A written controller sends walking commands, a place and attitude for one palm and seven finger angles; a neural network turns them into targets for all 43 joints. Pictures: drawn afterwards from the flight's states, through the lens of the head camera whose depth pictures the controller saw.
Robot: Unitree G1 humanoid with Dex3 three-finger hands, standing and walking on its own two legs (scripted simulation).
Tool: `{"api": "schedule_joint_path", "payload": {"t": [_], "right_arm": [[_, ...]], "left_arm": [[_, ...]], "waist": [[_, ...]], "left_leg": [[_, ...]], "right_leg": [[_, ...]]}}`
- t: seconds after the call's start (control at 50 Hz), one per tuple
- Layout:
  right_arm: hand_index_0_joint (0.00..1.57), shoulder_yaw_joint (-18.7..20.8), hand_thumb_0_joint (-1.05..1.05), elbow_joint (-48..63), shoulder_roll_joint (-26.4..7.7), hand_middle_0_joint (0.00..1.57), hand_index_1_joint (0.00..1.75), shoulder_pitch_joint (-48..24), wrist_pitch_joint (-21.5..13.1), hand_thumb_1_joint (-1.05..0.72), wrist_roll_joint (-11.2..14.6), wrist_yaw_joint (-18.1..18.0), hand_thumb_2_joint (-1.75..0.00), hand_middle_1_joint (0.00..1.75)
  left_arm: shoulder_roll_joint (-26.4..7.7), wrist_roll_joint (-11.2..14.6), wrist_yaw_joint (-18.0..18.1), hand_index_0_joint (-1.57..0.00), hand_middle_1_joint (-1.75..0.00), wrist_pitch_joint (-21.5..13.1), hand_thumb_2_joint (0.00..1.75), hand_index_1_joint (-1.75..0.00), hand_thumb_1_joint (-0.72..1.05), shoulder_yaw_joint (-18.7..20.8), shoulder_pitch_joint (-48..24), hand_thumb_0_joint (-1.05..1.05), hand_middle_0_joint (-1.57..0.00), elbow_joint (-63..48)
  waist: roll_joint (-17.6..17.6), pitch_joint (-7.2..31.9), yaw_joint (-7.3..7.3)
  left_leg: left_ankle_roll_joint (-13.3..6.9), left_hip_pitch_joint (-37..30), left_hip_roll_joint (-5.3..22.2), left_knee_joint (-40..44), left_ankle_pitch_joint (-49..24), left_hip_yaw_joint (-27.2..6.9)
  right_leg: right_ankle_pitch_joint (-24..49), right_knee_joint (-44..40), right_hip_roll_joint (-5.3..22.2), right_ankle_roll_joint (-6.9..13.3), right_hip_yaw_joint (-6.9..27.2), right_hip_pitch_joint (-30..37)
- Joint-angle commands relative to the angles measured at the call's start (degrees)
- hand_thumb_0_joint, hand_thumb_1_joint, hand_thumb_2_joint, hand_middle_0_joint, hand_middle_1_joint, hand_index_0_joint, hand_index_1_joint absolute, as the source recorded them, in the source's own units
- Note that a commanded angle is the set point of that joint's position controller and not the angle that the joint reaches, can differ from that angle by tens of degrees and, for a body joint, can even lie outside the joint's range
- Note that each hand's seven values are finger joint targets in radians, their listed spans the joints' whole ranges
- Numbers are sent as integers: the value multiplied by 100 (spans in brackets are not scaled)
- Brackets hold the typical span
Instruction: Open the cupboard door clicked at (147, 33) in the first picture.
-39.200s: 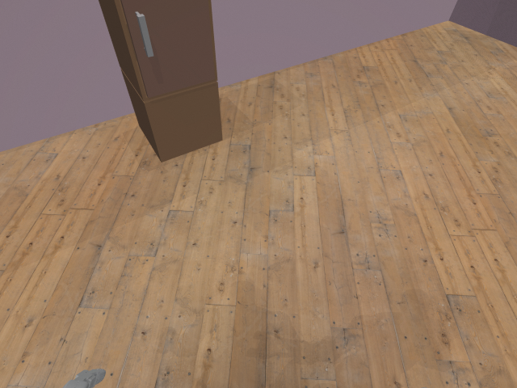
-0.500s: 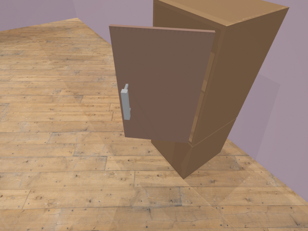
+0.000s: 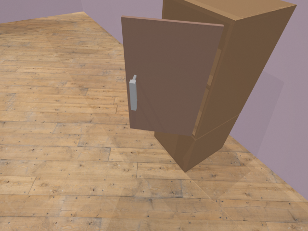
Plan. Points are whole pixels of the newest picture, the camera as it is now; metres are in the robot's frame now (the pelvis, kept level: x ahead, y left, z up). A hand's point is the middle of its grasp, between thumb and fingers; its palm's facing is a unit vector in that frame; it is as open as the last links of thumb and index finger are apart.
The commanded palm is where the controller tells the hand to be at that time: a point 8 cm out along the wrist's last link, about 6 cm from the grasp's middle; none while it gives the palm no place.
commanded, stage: come to a stop and stand still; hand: left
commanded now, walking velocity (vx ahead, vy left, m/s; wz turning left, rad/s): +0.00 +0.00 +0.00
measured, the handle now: (134, 92) +0.68 +0.13 -0.05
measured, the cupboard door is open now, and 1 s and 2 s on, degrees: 48 48 48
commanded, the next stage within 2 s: look again from close up in 0.70 s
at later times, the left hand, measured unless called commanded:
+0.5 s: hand out of the picture -0.04 +0.20 -0.18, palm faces +0.04 -0.98 -0.17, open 7.4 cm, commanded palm none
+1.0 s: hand out of the picture -0.07 +0.16 -0.17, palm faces -0.03 -0.99 -0.16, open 7.3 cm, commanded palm none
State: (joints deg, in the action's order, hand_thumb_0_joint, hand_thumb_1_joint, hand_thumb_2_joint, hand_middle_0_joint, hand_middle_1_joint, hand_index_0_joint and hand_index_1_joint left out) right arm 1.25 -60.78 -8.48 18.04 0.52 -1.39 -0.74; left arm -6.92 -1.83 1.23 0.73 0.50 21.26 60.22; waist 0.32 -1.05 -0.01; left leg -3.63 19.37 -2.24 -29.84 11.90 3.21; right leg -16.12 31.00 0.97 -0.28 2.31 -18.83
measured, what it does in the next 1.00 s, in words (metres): steps on the spot: left foot, then right foot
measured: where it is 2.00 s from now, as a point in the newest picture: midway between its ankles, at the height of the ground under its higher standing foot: outside the picture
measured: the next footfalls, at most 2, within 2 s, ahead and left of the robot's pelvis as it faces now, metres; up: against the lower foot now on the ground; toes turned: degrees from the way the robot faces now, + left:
left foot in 0.36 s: -0.03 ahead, +0.09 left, +0.00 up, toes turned +1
right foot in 0.68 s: -0.08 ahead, -0.10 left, +0.00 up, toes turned -5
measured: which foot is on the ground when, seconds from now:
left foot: down 0.00-0.18, up 0.20-0.34, down 0.36-1.00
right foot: down 0.00-0.36, up 0.38-0.66, down 0.68-1.00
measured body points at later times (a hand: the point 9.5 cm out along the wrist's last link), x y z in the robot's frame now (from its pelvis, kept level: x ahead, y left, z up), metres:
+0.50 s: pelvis -0.08 +0.02 +0.00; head -0.10 +0.04 +0.45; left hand -0.05 +0.25 -0.17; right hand -0.10 -0.20 -0.15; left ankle -0.08 +0.09 -0.73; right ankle +0.00 -0.12 -0.69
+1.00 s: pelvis -0.07 +0.01 +0.01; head -0.05 +0.01 +0.46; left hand -0.07 +0.22 -0.16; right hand -0.11 -0.20 -0.15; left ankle -0.07 +0.09 -0.73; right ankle -0.12 -0.10 -0.73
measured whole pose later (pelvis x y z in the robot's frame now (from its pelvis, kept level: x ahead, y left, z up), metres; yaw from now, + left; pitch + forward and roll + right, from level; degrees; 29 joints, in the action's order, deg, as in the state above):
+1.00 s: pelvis -0.07 +0.01 +0.01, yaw -3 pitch +0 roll +0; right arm -0.4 -63.7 -6.5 19.8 -2.1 -0.9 -2.4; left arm -7.0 -0.9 1.7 -0.2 0.0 18.3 62.6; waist 0.8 -1.7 0.5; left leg -2.9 11.6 -1.4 -26.6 15.2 5.4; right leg -18.7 27.3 0.3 0.8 -1.6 -8.6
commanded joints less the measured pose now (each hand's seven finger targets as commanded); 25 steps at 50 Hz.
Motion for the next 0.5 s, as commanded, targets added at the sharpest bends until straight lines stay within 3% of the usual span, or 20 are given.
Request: {"api": "schedule_joint_path", "payload": {"t": [0.0, 0.04, 0.08, 0.1, 0.12, 0.14, 0.16, 0.18, 0.2, 0.22, 0.24, 0.26, 0.3, 0.32, 0.34, 0.36, 0.38, 0.4, 0.44, 0.48], "right_arm": [[20, 184, 0, 357, -857, 20, 30, -289, -99, -90, 35, -50, -90, 30], [20, 205, 0, 431, -889, 20, 30, -495, -61, -90, 33, -33, -90, 30], [20, 220, 0, 493, -874, 20, 30, -615, -20, -90, 20, -10, -90, 30], [20, 243, 0, 543, -860, 20, 30, -645, 16, -90, 17, 4, -90, 30], [20, 247, 0, 587, -775, 20, 30, -664, 68, -90, 22, 22, -90, 30], [20, 231, 0, 637, -587, 20, 30, -525, 162, -90, 40, 39, -90, 30], [20, 282, 0, 543, -408, 20, 30, -114, 272, -90, 38, 31, -90, 30], [20, 374, 0, 433, -494, 20, 30, 239, 332, -90, 33, 12, -90, 30], [20, 411, 0, 253, -599, 20, 30, 753, 345, -90, -17, 19, -90, 30], [20, 403, 0, 139, -511, 20, 30, 1128, 269, -90, -5, 24, -90, 30], [20, 329, 0, 154, -339, 20, 30, 1327, 158, -90, 18, 40, -90, 30], [20, 251, 0, 201, -198, 20, 30, 1189, 41, -90, 46, 57, -90, 30], [20, 142, 0, 235, -71, 20, 30, 877, -96, -90, 73, 33, -90, 30], [20, 138, 0, 311, -273, 20, 30, 791, -159, -90, 57, -28, -90, 30], [20, 199, 0, 479, -601, 20, 30, 518, -203, -90, 16, -95, -90, 30], [20, 223, 0, 714, -794, 20, 30, 90, -171, -90, 2, -176, -90, 30], [20, 189, 0, 830, -784, 20, 30, -272, -194, -90, -27, -181, -90, 30], [20, 152, 0, 722, -656, 20, 30, -424, -242, -90, -27, -182, -90, 30], [20, 100, 0, 655, -631, 20, 30, -373, -253, -90, -47, -135, -90, 30], [20, 137, 0, 502, -704, 20, 30, 70, -274, -90, -52, -142, -90, 30]], "left_arm": [[-352, -12, -3, -20, -30, -25, 90, -30, 90, 142, 856, 0, -20, -54], [-296, -22, -6, -20, -30, 14, 90, -30, 90, 160, 1113, 0, -20, 8], [-299, -30, 8, -20, -30, 29, 90, -30, 90, 173, 1303, 0, -20, 29], [-323, -42, 17, -20, -30, 32, 90, -30, 90, 184, 1364, 0, -20, 4], [-421, -51, 32, -20, -30, 30, 90, -30, 90, 198, 1393, 0, -20, -31], [-616, -50, 47, -20, -30, 25, 90, -30, 90, 210, 1177, 0, -20, -143], [-897, -40, 91, -20, -30, 30, 90, -30, 90, 282, 575, 0, -20, -352], [-1068, -22, 155, -20, -30, 43, 90, -30, 90, 334, -339, 0, -20, -645], [-1133, -22, 194, -20, -30, 37, 90, -30, 90, 394, -1066, 0, -20, -873], [-1073, -29, 194, -20, -30, -10, 90, -30, 90, 399, -1460, 0, -20, -983], [-1009, -66, 185, -20, -30, -31, 90, -30, 90, 389, -1386, 0, -20, -984], [-964, -78, 178, -20, -30, -29, 90, -30, 90, 397, -905, 0, -20, -890], [-868, -39, 162, -20, -30, 51, 90, -30, 90, 365, -12, 0, -20, -622], [-664, 28, 153, -20, -30, 81, 90, -30, 90, 338, 290, 0, -20, -562], [-376, 103, 115, -20, -30, 86, 90, -30, 90, 307, 389, 0, -20, -586], [-491, 97, 83, -20, -30, 95, 90, -30, 90, 340, 152, 0, -20, -706], [-482, 72, 51, -20, -30, 111, 90, -30, 90, 330, 38, 0, -20, -777], [-553, -9, 53, -20, -30, 124, 90, -30, 90, 327, -154, 0, -20, -658], [-429, 0, -21, -20, -30, 86, 90, -30, 90, 273, -51, 0, -20, -574], [-374, -17, -102, -20, -30, 12, 90, -30, 90, 225, -278, 0, -20, -619]], "waist": [[-628, -351, -295], [-571, -347, -409], [-313, -424, -490], [-93, -465, -476], [348, -569, -474], [1095, -716, -294], [2008, -587, 44], [1951, -601, 398], [1685, -312, 760], [1446, -128, 942], [1282, -190, 909], [1074, -278, 640], [320, -542, 155], [-498, -549, 36], [-1554, -689, -37], [-1220, -804, -117], [-805, -775, -278], [-859, -780, -289], [-420, -952, -312], [-136, -893, -90]], "left_leg": [[-109, 1346, 1112, 1852, 2922, -1388], [-149, 1617, 1163, 1844, 3000, -1297], [-108, 1749, 1025, 1648, 2979, -1164], [-18, 1703, 846, 1380, 2980, -981], [108, 1507, 492, 807, 2903, -723], [262, 1038, 82, -227, 2486, -432], [400, -54, -269, -2192, 1399, 23], [349, -718, -256, -3627, 1164, -290], [315, -977, -205, -4382, 831, -431], [286, -1321, -60, -4324, 890, -379], [245, -1189, 0, -3358, 1214, -194], [170, -991, 38, -1862, 1504, -82], [202, -730, -77, 866, 1439, 21], [152, -700, 272, 1569, 1266, -432], [-200, -554, 1433, 1967, 1391, -1964], [-627, 337, 1987, 2085, 1347, -2146], [-876, 794, 2028, 2179, 1355, -2172], [-786, 1024, 1812, 2088, 1451, -2174], [-753, 963, 1685, 2034, 1840, -1843], [-764, 144, 1611, 1967, 1714, -1794]], "right_leg": [[-322, 560, -103, 101, -176, 838], [-333, 830, -122, 103, -253, 1043], [-500, 669, -111, 143, -151, 1072], [-849, 390, -58, 189, 51, 882], [-1581, -275, 133, 279, 509, 372], [-3067, -1470, 595, 477, 1427, -670], [-4153, -2762, 1405, 736, 2429, -1964], [-3932, -3056, 1689, 932, 2708, -2994], [-2798, -2692, 1437, 833, 2168, -3124], [-2100, -2324, 1210, 678, 1486, -3189], [-1550, -1993, 992, 543, 1065, -2620], [-1240, -1606, 859, 480, 993, -1896], [-1384, -475, 494, 394, 877, -981], [-1067, 480, 116, 279, 629, -849], [-906, 1610, -306, 34, 289, -1503], [-683, 2215, -77, -44, 252, -1295], [-417, 2526, 52, -59, 313, -955], [-135, 2703, 99, -69, 447, -803], [-122, 2626, 128, 17, 192, -694], [-426, 1912, 74, 79, -190, -917]]}}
